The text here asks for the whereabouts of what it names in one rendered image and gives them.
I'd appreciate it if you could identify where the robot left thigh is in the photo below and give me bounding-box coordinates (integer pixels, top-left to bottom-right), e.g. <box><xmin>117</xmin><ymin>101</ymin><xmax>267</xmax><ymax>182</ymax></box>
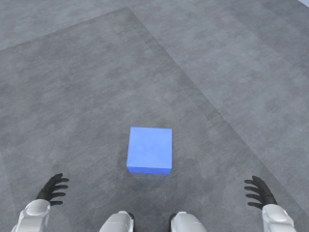
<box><xmin>99</xmin><ymin>213</ymin><xmax>134</xmax><ymax>232</ymax></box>

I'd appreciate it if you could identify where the robot right thigh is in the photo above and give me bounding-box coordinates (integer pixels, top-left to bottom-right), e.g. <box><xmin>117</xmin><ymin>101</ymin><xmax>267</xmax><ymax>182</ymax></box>
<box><xmin>171</xmin><ymin>214</ymin><xmax>208</xmax><ymax>232</ymax></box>

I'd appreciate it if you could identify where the right robot hand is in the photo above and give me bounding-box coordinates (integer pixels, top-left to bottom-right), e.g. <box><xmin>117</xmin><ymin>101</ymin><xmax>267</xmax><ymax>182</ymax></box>
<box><xmin>244</xmin><ymin>175</ymin><xmax>278</xmax><ymax>210</ymax></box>

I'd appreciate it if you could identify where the robot right forearm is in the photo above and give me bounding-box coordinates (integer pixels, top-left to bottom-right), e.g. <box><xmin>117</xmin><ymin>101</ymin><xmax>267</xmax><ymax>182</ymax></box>
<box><xmin>262</xmin><ymin>204</ymin><xmax>296</xmax><ymax>232</ymax></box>

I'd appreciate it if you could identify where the carton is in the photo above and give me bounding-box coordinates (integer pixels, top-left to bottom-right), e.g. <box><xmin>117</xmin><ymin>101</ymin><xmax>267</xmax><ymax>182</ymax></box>
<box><xmin>126</xmin><ymin>127</ymin><xmax>172</xmax><ymax>175</ymax></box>

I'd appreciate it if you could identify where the robot thigh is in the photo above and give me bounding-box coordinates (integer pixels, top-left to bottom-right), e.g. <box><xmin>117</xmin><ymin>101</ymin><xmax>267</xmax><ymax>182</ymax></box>
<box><xmin>171</xmin><ymin>214</ymin><xmax>208</xmax><ymax>232</ymax></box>
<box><xmin>99</xmin><ymin>213</ymin><xmax>134</xmax><ymax>232</ymax></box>

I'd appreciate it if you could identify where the robot left forearm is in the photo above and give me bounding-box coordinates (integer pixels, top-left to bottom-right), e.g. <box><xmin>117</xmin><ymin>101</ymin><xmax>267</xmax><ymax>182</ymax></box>
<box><xmin>12</xmin><ymin>199</ymin><xmax>51</xmax><ymax>232</ymax></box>

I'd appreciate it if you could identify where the left robot hand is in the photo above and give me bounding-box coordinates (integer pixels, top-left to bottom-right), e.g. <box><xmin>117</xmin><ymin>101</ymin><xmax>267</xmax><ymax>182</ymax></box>
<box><xmin>35</xmin><ymin>173</ymin><xmax>69</xmax><ymax>206</ymax></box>

